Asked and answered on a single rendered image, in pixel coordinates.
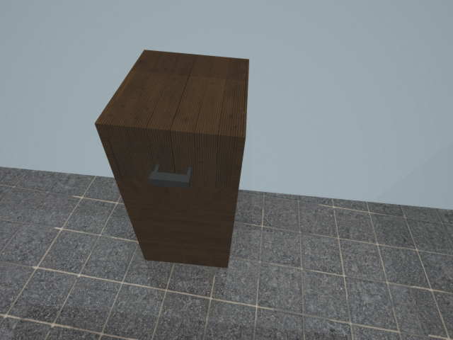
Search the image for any cabinet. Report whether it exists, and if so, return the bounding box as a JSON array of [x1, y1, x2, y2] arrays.
[[95, 50, 249, 268]]

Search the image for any drawer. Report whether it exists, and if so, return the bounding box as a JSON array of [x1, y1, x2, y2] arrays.
[[110, 140, 234, 189]]

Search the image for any handle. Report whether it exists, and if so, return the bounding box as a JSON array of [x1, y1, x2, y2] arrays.
[[149, 164, 192, 188]]

